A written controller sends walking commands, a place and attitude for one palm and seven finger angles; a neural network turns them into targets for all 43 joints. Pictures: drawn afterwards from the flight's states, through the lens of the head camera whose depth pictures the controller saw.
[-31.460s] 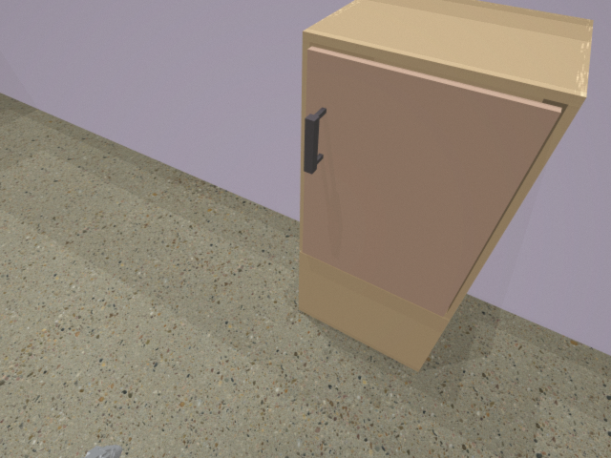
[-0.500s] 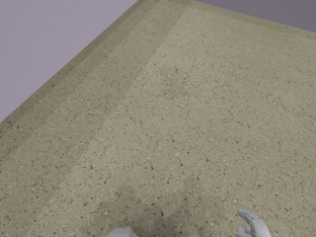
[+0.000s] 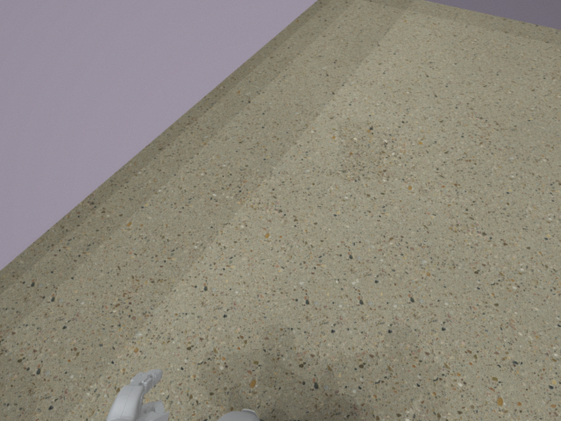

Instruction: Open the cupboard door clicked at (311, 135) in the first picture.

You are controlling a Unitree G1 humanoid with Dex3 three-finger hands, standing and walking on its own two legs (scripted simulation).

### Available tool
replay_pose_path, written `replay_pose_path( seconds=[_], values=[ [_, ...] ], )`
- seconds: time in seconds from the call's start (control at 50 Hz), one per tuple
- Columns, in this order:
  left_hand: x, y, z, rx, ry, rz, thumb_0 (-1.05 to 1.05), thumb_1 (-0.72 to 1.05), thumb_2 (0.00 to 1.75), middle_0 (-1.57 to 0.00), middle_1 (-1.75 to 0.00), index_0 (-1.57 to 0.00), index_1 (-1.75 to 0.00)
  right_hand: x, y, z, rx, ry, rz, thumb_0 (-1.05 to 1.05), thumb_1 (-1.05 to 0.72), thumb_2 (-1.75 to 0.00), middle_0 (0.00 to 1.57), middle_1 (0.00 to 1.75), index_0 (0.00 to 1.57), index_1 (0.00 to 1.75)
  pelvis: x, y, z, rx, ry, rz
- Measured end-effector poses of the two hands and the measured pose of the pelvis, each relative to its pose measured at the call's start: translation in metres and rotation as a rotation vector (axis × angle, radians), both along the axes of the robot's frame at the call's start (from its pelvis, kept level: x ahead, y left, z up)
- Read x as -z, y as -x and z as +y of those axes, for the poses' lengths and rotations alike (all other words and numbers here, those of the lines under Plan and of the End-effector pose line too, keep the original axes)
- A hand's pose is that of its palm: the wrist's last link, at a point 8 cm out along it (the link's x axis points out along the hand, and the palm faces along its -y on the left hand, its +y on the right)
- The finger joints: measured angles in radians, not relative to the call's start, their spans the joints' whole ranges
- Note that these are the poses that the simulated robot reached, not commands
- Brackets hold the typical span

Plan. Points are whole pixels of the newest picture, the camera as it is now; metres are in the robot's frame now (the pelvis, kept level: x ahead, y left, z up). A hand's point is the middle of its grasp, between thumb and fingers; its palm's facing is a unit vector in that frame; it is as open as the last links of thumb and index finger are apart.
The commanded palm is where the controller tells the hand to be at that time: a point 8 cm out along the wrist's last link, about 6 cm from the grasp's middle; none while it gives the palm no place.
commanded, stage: turn to face it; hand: left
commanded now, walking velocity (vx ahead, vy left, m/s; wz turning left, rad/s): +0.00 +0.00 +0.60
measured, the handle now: out of the picture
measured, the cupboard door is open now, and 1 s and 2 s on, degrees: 38 38 38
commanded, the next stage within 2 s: none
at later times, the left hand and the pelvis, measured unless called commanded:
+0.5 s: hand out of the picture -0.07 +0.22 -0.18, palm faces +0.38 -0.89 -0.26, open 7.3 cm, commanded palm none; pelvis -0.01 +0.01 -0.01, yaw +21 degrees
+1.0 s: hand out of the picture +0.00 +0.23 -0.15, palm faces +0.56 -0.78 -0.27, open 7.4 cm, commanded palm none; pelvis +0.01 -0.01 +0.00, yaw +36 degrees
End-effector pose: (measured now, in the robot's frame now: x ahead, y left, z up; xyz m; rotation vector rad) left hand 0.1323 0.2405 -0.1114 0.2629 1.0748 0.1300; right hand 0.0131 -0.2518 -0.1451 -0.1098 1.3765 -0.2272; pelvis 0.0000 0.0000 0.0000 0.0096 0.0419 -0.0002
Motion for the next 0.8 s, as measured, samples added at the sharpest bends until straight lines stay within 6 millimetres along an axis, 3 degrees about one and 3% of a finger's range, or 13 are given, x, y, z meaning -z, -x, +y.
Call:
replay_pose_path(
  seconds=[0.14,0.26,0.36,0.5,0.56,0.64,0.8],
  values=[
    [-0.013,0.048,-0.017,-0.108,-0.007,0.049,0.00,0.91,0.89,-0.20,-0.30,-0.20,-0.30,-0.006,-0.032,-0.022,-0.092,-0.023,-0.007,0.00,-0.91,-0.89,0.19,0.30,0.20,0.30,-0.013,-0.001,-0.019,-0.108,-0.039,-0.034],
    [-0.008,0.097,-0.018,-0.242,0.010,0.081,0.00,0.92,0.89,-0.21,-0.30,-0.20,-0.30,-0.012,-0.081,-0.022,-0.225,-0.012,-0.041,0.00,-0.91,-0.89,0.19,0.29,0.20,0.30,-0.014,-0.001,-0.024,-0.199,-0.054,-0.047],
    [0.004,0.151,-0.006,-0.358,0.022,0.144,0.00,0.92,0.89,-0.21,-0.30,-0.20,-0.30,-0.019,-0.137,0.003,-0.358,0.006,-0.118,0.00,-0.92,-0.89,0.19,0.29,0.20,0.30,-0.009,0.001,-0.016,-0.275,-0.045,-0.054],
    [0.039,0.224,0.021,-0.502,0.069,0.254,0.00,0.91,0.89,-0.20,-0.30,-0.20,-0.30,-0.031,-0.205,0.066,-0.534,0.036,-0.296,0.00,-0.91,-0.89,0.19,0.29,0.20,0.30,0.011,0.007,0.011,-0.365,-0.017,-0.047],
    [0.041,0.233,0.031,-0.538,0.073,0.272,0.00,0.91,0.89,-0.20,-0.30,-0.20,-0.30,-0.040,-0.207,0.084,-0.578,0.044,-0.320,0.00,-0.91,-0.89,0.19,0.29,0.20,0.30,0.007,0.011,0.018,-0.388,-0.006,-0.054],
    [0.030,0.222,0.042,-0.562,0.084,0.203,0.01,0.91,0.89,-0.20,-0.30,-0.20,-0.30,-0.047,-0.194,0.094,-0.611,0.053,-0.281,0.00,-0.91,-0.89,0.20,0.30,0.20,0.30,-0.004,0.014,0.024,-0.431,0.014,-0.054],
    [0.013,0.194,0.048,-0.587,0.071,0.081,0.00,0.91,0.89,-0.20,-0.30,-0.20,-0.30,-0.039,-0.161,0.091,-0.631,0.026,-0.159,0.00,-0.91,-0.89,0.20,0.30,0.20,0.30,-0.012,0.012,0.021,-0.513,0.028,-0.034]
  ],
)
